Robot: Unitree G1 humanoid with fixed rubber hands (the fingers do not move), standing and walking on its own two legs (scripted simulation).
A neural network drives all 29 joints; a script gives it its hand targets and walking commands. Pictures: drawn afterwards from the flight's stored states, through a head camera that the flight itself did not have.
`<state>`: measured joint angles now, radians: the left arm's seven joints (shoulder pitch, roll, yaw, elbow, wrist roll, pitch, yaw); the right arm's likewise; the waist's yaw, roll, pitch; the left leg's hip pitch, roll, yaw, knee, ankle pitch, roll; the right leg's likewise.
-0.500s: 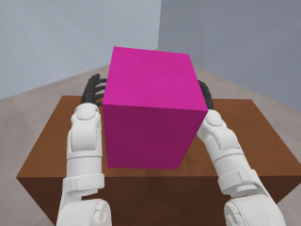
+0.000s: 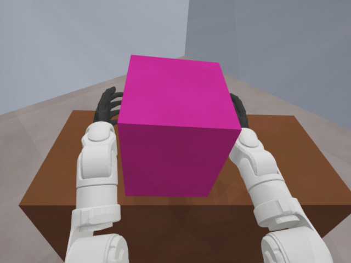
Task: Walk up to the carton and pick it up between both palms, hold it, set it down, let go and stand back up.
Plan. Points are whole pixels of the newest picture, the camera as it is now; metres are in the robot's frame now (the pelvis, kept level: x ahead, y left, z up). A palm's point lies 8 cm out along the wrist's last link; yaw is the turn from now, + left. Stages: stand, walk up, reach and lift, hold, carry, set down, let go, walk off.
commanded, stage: hold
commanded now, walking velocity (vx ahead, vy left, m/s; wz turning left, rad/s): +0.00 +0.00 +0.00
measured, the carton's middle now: (171, 130) +0.38 +0.02 +0.15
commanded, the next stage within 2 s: none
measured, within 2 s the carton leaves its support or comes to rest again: neither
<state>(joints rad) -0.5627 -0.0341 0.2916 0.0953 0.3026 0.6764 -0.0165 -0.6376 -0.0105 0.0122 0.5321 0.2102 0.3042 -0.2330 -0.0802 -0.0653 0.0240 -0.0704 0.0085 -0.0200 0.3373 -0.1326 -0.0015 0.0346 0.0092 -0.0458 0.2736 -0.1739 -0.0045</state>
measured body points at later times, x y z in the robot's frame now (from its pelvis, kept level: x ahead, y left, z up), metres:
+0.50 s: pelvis +0.00 +0.00 +0.00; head -0.05 +0.03 +0.45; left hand +0.37 +0.16 +0.19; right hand +0.37 -0.13 +0.17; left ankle +0.04 +0.12 -0.75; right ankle +0.00 -0.11 -0.75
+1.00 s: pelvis +0.00 +0.00 +0.00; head -0.04 +0.03 +0.45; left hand +0.37 +0.16 +0.19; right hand +0.37 -0.13 +0.18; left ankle +0.04 +0.12 -0.75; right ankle +0.00 -0.11 -0.75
